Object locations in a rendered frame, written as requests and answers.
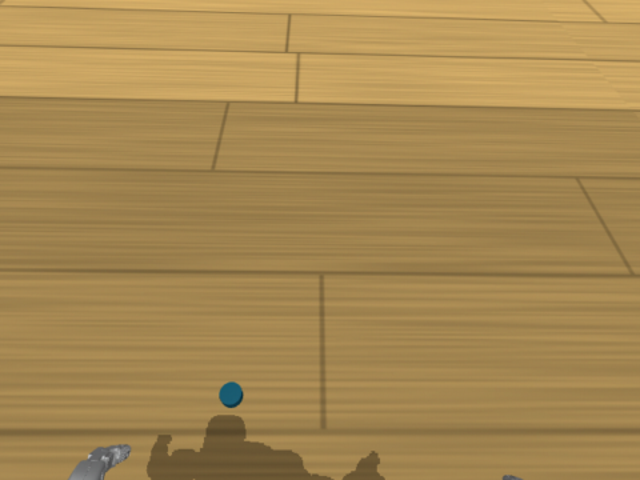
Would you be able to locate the tin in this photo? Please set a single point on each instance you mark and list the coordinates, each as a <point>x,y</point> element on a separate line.
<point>231,394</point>

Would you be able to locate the left robot hand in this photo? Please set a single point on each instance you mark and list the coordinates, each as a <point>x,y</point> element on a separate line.
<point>99,462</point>

